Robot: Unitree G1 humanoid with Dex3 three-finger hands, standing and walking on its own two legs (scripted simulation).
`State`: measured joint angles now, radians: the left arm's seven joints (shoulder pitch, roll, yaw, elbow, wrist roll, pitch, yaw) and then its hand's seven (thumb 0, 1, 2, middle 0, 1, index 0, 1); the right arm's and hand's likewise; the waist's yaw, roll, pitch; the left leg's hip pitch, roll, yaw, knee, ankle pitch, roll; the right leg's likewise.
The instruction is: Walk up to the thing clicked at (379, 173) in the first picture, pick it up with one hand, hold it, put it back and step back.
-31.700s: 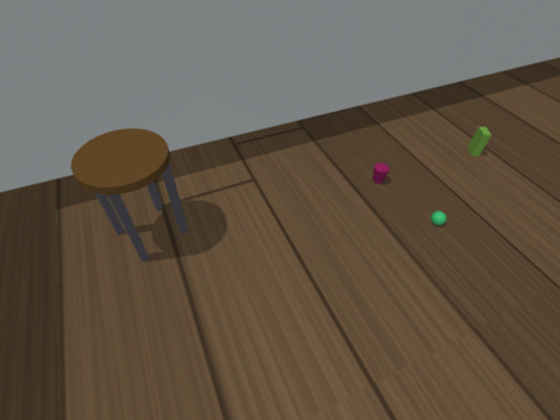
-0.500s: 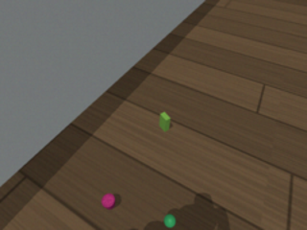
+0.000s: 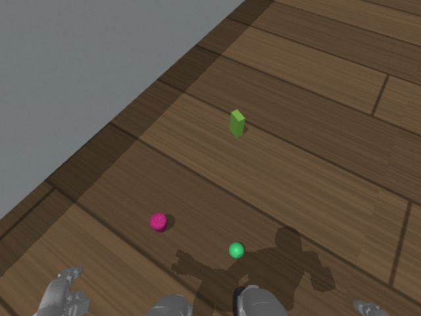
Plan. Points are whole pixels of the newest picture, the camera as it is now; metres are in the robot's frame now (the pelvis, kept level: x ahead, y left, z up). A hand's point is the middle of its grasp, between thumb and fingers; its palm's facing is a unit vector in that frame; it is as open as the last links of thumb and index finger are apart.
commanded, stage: step back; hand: left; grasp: from above
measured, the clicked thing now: (159, 224) +0.49 +0.24 -0.71
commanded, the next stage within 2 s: none
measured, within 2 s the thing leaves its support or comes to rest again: neither
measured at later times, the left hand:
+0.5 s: hand out of the picture -0.03 +0.30 -0.16, palm faces -0.09 -0.91 -0.40, open 7.4 cm
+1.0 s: hand out of the picture -0.15 +0.32 -0.15, palm faces -0.04 -0.94 -0.35, open 7.3 cm
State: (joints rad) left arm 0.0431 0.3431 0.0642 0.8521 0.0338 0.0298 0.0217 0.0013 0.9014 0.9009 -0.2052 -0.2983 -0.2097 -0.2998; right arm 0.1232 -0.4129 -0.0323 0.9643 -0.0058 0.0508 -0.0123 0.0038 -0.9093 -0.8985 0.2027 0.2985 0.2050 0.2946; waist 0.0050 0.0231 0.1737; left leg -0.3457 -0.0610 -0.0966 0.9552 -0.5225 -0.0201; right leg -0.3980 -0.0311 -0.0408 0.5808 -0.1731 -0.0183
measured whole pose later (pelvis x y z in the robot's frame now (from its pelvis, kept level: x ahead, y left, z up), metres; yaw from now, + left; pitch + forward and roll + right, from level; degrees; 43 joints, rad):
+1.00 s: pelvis -0.29 +0.06 +0.01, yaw -1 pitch -3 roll -2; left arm 0.10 0.39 0.09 0.81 0.02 0.09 0.01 0.00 0.90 0.90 -0.20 -0.30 -0.21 -0.30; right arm 0.23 -0.35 -0.04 0.91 -0.05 0.02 0.00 0.01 -0.90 -0.90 0.21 0.30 0.21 0.30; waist -0.03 -0.04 0.16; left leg -0.25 -0.01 -0.06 0.59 -0.29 0.03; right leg -0.52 0.11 0.15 1.13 -0.48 0.00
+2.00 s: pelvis -0.55 +0.01 +0.00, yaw -1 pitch -3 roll -3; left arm 0.25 0.35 0.07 0.97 0.05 -0.01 -0.02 0.00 0.90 0.90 -0.20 -0.30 -0.21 -0.30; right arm 0.19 -0.38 -0.05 0.92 -0.04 0.00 0.01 0.01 -0.90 -0.90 0.21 0.30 0.21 0.30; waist 0.03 0.04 0.06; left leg -0.32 0.03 -0.05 0.76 -0.45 0.02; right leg -0.20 0.02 -0.01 0.54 -0.30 0.01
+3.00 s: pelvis -0.49 +0.02 +0.02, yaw -2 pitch -2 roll +0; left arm 0.06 0.34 0.00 1.10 0.01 -0.01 0.00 0.00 0.90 0.90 -0.20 -0.30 -0.21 -0.30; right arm 0.05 -0.34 -0.02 1.11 -0.01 -0.02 0.01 0.01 -0.91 -0.90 0.21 0.30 0.21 0.30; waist -0.01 -0.01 0.06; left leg -0.10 0.02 0.04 0.36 -0.21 -0.01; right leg -0.12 -0.03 0.00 0.37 -0.21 0.02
